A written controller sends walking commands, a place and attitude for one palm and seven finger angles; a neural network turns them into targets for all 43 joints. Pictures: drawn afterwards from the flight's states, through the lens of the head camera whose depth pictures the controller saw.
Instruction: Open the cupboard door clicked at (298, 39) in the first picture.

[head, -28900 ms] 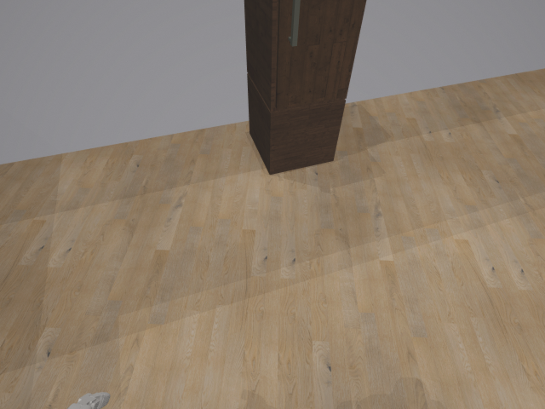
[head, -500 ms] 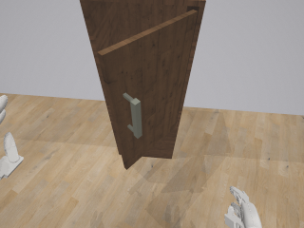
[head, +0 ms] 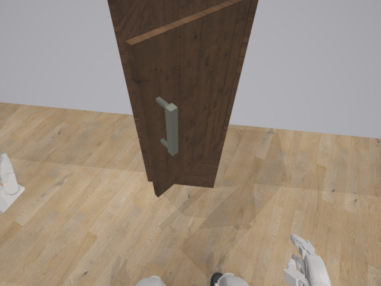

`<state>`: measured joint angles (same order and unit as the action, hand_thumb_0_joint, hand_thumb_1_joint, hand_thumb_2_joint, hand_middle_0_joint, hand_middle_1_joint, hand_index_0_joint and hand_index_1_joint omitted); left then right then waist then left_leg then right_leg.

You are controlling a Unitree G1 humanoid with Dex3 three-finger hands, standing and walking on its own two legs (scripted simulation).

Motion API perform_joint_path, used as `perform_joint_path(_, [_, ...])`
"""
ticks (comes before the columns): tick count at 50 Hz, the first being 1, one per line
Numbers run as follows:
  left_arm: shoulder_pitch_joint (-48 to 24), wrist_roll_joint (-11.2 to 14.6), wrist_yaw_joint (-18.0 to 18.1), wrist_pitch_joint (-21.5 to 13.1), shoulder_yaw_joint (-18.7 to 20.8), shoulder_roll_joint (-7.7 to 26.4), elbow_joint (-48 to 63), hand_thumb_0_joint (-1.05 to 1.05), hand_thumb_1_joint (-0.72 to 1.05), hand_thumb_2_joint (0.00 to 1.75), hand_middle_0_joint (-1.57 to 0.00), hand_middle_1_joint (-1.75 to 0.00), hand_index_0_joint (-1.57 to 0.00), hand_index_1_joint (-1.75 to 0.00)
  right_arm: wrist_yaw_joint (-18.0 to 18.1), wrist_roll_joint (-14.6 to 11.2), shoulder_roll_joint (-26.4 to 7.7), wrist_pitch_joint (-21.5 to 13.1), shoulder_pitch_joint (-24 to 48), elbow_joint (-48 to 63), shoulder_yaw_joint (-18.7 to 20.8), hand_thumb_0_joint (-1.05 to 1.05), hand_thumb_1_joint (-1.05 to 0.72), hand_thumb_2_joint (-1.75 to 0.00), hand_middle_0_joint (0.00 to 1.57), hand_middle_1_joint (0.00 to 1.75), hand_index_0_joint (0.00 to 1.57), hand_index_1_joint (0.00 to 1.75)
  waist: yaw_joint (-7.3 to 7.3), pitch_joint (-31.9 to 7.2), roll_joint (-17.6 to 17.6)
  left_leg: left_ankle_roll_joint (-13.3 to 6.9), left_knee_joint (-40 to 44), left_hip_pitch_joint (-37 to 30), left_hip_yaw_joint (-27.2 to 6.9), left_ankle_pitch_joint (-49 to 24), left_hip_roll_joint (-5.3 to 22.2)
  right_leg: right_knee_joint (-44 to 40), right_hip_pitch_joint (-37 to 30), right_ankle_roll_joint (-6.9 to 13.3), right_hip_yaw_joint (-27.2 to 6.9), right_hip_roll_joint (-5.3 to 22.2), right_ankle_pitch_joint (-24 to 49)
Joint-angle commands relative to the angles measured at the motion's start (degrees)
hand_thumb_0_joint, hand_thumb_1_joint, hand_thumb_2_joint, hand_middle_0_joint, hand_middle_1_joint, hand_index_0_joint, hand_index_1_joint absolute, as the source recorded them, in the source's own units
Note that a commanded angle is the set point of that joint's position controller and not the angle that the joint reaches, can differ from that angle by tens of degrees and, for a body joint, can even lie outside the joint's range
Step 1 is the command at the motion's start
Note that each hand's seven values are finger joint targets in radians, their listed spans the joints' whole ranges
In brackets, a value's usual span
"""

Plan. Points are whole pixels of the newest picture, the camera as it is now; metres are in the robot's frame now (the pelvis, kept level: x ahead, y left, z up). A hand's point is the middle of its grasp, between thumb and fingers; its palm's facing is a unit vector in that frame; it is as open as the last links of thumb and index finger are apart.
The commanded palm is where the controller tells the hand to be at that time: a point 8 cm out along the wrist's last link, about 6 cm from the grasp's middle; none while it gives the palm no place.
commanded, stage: step back with the hand held close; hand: left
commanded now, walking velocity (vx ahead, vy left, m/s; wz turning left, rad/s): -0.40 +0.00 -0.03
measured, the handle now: (167, 127) +0.46 +0.09 +0.05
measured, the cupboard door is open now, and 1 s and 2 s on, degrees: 50 50 50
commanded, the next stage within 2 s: stop stepping back and stand still in 0.44 s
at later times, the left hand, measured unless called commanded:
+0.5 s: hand out of the picture +0.15 +0.26 +0.18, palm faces +0.29 -0.77 -0.56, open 7.4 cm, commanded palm +0.08 +0.30 +0.20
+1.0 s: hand out of the picture +0.06 +0.22 +0.18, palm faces +0.38 -0.81 -0.46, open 7.4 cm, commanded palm +0.00 +0.26 +0.20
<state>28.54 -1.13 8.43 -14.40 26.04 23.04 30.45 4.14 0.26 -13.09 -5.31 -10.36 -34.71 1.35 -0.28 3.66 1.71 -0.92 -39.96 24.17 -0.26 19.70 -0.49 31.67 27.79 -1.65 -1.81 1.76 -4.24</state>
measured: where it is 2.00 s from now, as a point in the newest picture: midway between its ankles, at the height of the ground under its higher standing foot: outside the picture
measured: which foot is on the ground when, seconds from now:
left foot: down 0.00-0.24, up 0.26-0.36, down 0.38-0.72, up 0.74-0.92, down 0.94-1.00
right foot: down 0.00-0.04, up 0.06-0.14, down 0.16-0.40, up 0.42-0.70, down 0.72-1.00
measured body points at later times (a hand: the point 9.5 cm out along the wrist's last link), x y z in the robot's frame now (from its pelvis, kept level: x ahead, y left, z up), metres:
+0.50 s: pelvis -0.06 +0.00 +0.02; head +0.00 +0.03 +0.47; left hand +0.13 +0.30 +0.21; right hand +0.15 -0.23 -0.04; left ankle -0.02 +0.10 -0.72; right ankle -0.07 -0.11 -0.68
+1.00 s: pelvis -0.15 -0.03 +0.02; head -0.16 -0.03 +0.47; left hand +0.04 +0.26 +0.20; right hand -0.05 -0.32 -0.07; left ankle -0.13 +0.09 -0.72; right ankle -0.17 -0.13 -0.72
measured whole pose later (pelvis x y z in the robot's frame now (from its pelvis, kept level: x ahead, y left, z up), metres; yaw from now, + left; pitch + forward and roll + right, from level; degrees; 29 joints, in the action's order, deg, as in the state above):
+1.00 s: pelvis -0.15 -0.03 +0.02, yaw -2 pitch +0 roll +0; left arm 31.7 0.9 8.2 -11.9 22.7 23.1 24.5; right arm 5.4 0.0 -15.4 -7.1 -17.8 -39.8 1.7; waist -2.2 -3.2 1.1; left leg -0.1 -27.3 13.9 2.4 13.4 1.0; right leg 28.2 11.4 2.1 3.0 -0.8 -16.9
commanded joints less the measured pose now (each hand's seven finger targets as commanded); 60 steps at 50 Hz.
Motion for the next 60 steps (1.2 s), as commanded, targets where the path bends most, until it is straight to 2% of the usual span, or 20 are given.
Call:
perform_joint_path(1, [0.58, 1.47, 1.97, -3.23, 8.01, 11.88, 12.62, 0.00, 0.90, 0.90, -0.20, -0.30, -0.20, -0.30, 1.16, 0.36, -7.31, -2.22, 3.49, 9.06, 2.76, 0.00, -0.90, -0.90, 0.20, 0.30, 0.20, 0.30, -0.65, -8.86, -5.72, -2.95, 16.69, 4.09, -7.20, 12.56, 4.41, -3.91, -8.04, 1.68, -2.98, 1.91, -16.16])
perform_joint_path(3, [0.85, -0.13, 2.36, -3.92, 9.09, 10.19, 13.97, 0.00, 0.90, 0.90, -0.20, -0.30, -0.20, -0.30, 1.92, 0.89, -7.95, -3.20, 5.08, 10.24, 3.19, 0.00, -0.90, -0.90, 0.20, 0.30, 0.20, 0.30, 0.27, -9.98, -18.15, -8.41, 30.53, 24.96, -18.23, 22.01, 15.67, 19.86, -27.68, -0.87, 2.12, -6.59, -6.89])
perform_joint_path(5, [2.16, -0.08, 1.99, -3.75, 9.89, 11.40, 11.75, 0.00, 0.90, 0.90, -0.20, -0.30, -0.20, -0.30, 1.87, 0.75, -6.91, -4.35, 5.10, 9.88, 4.14, 0.00, -0.90, -0.90, 0.20, 0.30, 0.20, 0.30, 0.56, -11.98, -11.40, -9.04, 25.83, 20.68, -15.69, 10.09, 16.71, 22.81, -26.42, -0.04, -0.15, -7.52, -12.59])
perform_joint_path(8, [2.95, 0.98, 0.65, -4.04, 7.19, 9.16, 10.75, 0.00, 0.90, 0.90, -0.20, -0.30, -0.20, -0.30, 0.37, 0.96, -6.44, -5.92, 4.67, 7.86, 3.35, 0.00, -0.90, -0.90, 0.20, 0.30, 0.20, 0.30, 0.83, -7.39, -9.18, -4.76, 14.86, 7.43, -8.00, -3.15, 9.79, 1.54, -15.01, 2.13, -3.29, -3.69, -5.88])
perform_joint_path(10, [-0.80, 1.10, 0.55, -4.90, 5.69, 11.50, 11.56, 0.00, 0.90, 0.90, -0.20, -0.30, -0.20, -0.30, 0.15, 1.46, -5.51, -5.63, 4.10, 5.12, 2.46, 0.00, -0.90, -0.90, 0.20, 0.30, 0.20, 0.30, -1.05, -11.17, -2.57, 0.34, 6.28, -2.89, -0.74, -19.06, 3.86, -6.49, -11.54, 5.60, -14.17, 6.31, 25.52])
perform_joint_path(13, [-2.21, 0.91, 0.66, -2.82, 6.27, 13.91, 10.04, 0.00, 0.90, 0.90, -0.20, -0.30, -0.20, -0.30, 0.80, -0.23, -4.55, -5.18, 6.07, 6.51, 2.92, 0.00, -0.90, -0.90, 0.20, 0.30, 0.20, 0.30, 0.41, -19.09, 8.96, 1.91, -5.87, -3.30, 1.78, 0.54, -1.39, -8.16, -19.19, 5.84, -14.02, 12.28, 46.99])
perform_joint_path(16, [3.87, 1.63, 0.29, -0.70, 7.76, 13.24, 9.30, 0.00, 0.90, 0.90, -0.20, -0.30, -0.20, -0.30, 1.07, 0.41, -3.37, -3.16, 7.17, 7.47, 1.14, 0.00, -0.90, -0.90, 0.20, 0.30, 0.20, 0.30, 0.33, -14.80, 5.50, 1.66, 6.60, -3.91, 1.04, -2.93, 0.24, -5.03, -18.13, 7.43, -9.54, 9.69, 40.16])
perform_joint_path(17, [3.08, 2.07, 0.15, -0.78, 7.31, 13.19, 12.09, 0.00, 0.90, 0.90, -0.20, -0.30, -0.20, -0.30, 1.41, 0.16, -4.41, -2.68, 7.05, 7.59, 1.13, 0.00, -0.90, -0.90, 0.20, 0.30, 0.20, 0.30, -0.09, -15.05, 0.24, 1.67, 15.17, -8.15, 1.10, -15.08, 0.64, -2.38, -17.47, 4.80, -6.03, 5.44, 34.86])
perform_joint_path(19, [3.47, 2.17, -0.11, -1.79, 8.51, 14.85, 15.34, 0.00, 0.90, 0.90, -0.20, -0.30, -0.20, -0.30, 1.37, -0.04, -6.41, -2.84, 6.36, 8.37, 2.79, 0.00, -0.90, -0.90, 0.20, 0.30, 0.20, 0.30, 1.54, -19.58, -13.96, -2.20, 20.64, -16.85, -7.67, -47.81, 13.01, 6.35, -13.85, 0.06, -0.13, -3.62, -1.60])
perform_joint_path(21, [8.13, 3.37, -0.51, -1.64, 8.62, 13.72, 14.60, 0.00, 0.90, 0.90, -0.20, -0.30, -0.20, -0.30, 0.50, 1.29, -5.50, -4.60, 5.25, 9.12, 3.05, 0.00, -0.90, -0.90, 0.20, 0.30, 0.20, 0.30, 1.91, -20.87, -17.53, -5.81, 20.97, -20.09, -12.30, -57.05, 19.58, 20.50, -6.84, 0.97, -0.64, -5.44, -24.84])
perform_joint_path(23, [6.32, 3.58, -0.03, -1.42, 6.86, 12.02, 16.98, 0.00, 0.90, 0.90, -0.20, -0.30, -0.20, -0.30, -0.45, 0.78, -5.54, -6.02, 3.66, 7.57, 2.71, 0.00, -0.90, -0.90, 0.20, 0.30, 0.20, 0.30, 1.22, -18.75, -12.99, -6.59, 18.14, -25.33, -7.85, -62.09, 19.14, 20.76, -2.21, 1.11, -0.64, -4.25, -23.08])
perform_joint_path(28, [4.56, 3.89, 0.50, 2.67, 4.37, 10.04, 13.87, 0.00, 0.90, 0.90, -0.20, -0.30, -0.20, -0.30, -0.63, 0.74, -6.05, -6.34, 4.89, 7.16, 2.35, 0.00, -0.90, -0.90, 0.20, 0.30, 0.20, 0.30, 0.36, -13.39, -12.26, -6.82, 24.99, -17.48, -4.56, -32.30, 17.42, 19.05, -6.46, 0.32, 2.29, -3.62, -22.08])
perform_joint_path(33, [4.59, 3.74, 1.79, 3.62, 5.52, 12.18, 12.05, 0.00, 0.90, 0.90, -0.20, -0.30, -0.20, -0.30, 0.37, 0.27, -6.17, -4.73, 5.94, 9.31, 1.01, 0.00, -0.90, -0.90, 0.20, 0.30, 0.20, 0.30, 0.10, -8.87, -11.31, -1.62, 28.00, -2.69, 0.17, 11.41, 8.85, -8.70, -22.04, 2.38, 7.01, -3.63, -19.28])
perform_joint_path(35, [4.23, 3.42, 1.54, 2.50, 7.26, 15.84, 13.86, 0.00, 0.90, 0.90, -0.20, -0.30, -0.20, -0.30, 0.04, 1.02, -4.83, -3.42, 5.35, 9.12, 0.71, 0.00, -0.90, -0.90, 0.20, 0.30, 0.20, 0.30, -0.41, -9.73, 3.67, 2.08, 3.31, -9.66, 3.77, 1.24, 0.73, -25.18, -8.18, 8.84, -12.32, 11.50, -25.32])
perform_joint_path(36, [0.51, 3.39, 1.99, 1.19, 8.48, 17.49, 15.48, 0.00, 0.90, 0.90, -0.20, -0.30, -0.20, -0.30, 0.04, 1.83, -4.74, -3.35, 5.88, 8.32, -0.11, 0.00, -0.90, -0.90, 0.20, 0.30, 0.20, 0.30, 0.26, -7.81, 5.14, 1.66, -5.74, -4.82, 1.28, -1.59, 1.90, -24.98, -6.36, 11.99, -17.59, 18.18, -14.07])
perform_joint_path(37, [-0.70, 3.28, 1.87, 1.37, 6.89, 15.07, 11.74, 0.00, 0.90, 0.90, -0.20, -0.30, -0.20, -0.30, 0.17, 0.53, -4.07, -4.13, 3.93, 7.07, -0.13, 0.00, -0.90, -0.90, 0.20, 0.30, 0.20, 0.30, 0.32, -10.24, 9.42, 1.87, -11.27, -1.22, 0.32, 1.34, 0.97, -21.29, -9.93, 11.10, -16.37, 17.22, -10.45])
perform_joint_path(40, [-0.07, 3.17, 1.66, 1.48, 4.78, 11.48, 7.33, 0.00, 0.90, 0.90, -0.20, -0.30, -0.20, -0.30, 0.82, -0.16, -4.76, -4.34, 3.54, 6.54, 0.39, 0.00, -0.90, -0.90, 0.20, 0.30, 0.20, 0.30, -0.58, -8.35, 4.73, 1.45, -5.45, -1.41, 1.19, -1.35, 2.61, -16.14, -11.98, 8.40, -7.09, 13.06, -5.03])
perform_joint_path(45, [-0.76, 2.52, 1.58, -0.54, 3.99, 11.64, 4.94, 0.00, 0.90, 0.90, -0.20, -0.30, -0.20, -0.30, 1.63, 0.07, -6.50, -5.67, 2.17, 5.63, 0.96, 0.00, -0.90, -0.90, 0.20, 0.30, 0.20, 0.30, -0.32, -5.00, -0.75, -1.11, 16.09, -10.86, 1.88, -4.84, 2.51, -14.81, -11.63, 4.98, -6.13, 9.31, -13.61])
perform_joint_path(50, [2.09, 2.35, 0.78, -2.26, 5.04, 11.99, 6.81, 0.00, 0.90, 0.90, -0.20, -0.30, -0.20, -0.30, 1.02, 0.36, -7.06, -6.26, 1.54, 6.39, 1.15, 0.00, -0.90, -0.90, 0.20, 0.30, 0.20, 0.30, -0.21, -7.88, -7.17, -1.77, 17.73, -11.62, -1.29, -16.27, 4.92, -8.02, -16.18, 3.03, -1.78, 3.65, -3.42])
perform_joint_path(60, [-0.03, 2.50, 0.52, -2.57, 4.45, 10.77, 4.10, 0.00, 0.90, 0.90, -0.20, -0.30, -0.20, -0.30, 0.64, 0.47, -6.78, -6.77, 2.28, 6.45, 1.16, 0.00, -0.90, -0.90, 0.20, 0.30, 0.20, 0.30, -0.31, -5.42, -3.87, -0.92, 18.01, -11.14, -1.76, -4.41, 4.64, -13.88, -11.23, 2.96, -3.79, 2.31, -13.86])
